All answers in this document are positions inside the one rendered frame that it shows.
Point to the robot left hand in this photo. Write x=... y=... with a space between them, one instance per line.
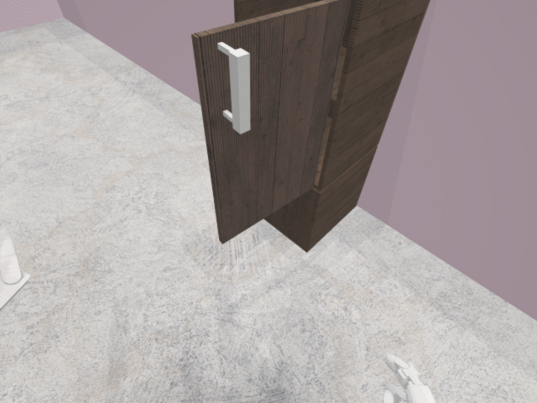
x=12 y=279

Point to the cupboard door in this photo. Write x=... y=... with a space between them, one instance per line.
x=294 y=56

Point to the robot right hand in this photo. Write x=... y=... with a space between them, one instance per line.
x=409 y=379

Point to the handle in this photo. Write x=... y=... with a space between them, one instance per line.
x=239 y=64

